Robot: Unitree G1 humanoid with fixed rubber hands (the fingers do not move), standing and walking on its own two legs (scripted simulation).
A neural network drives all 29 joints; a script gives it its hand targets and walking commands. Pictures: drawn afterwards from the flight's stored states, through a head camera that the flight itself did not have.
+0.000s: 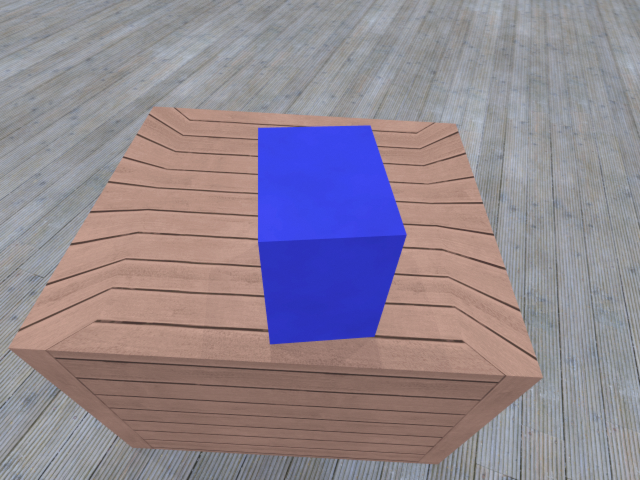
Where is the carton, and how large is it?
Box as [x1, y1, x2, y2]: [258, 125, 406, 343]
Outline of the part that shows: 369,125 258,128 258,246 270,343 374,336 406,234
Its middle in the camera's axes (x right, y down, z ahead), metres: +0.00 -0.01 +0.65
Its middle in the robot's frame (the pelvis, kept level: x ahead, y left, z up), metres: +0.48 +0.01 -0.01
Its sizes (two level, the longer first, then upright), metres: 0.240 0.181 0.265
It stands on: a pedestal, 0.64 m high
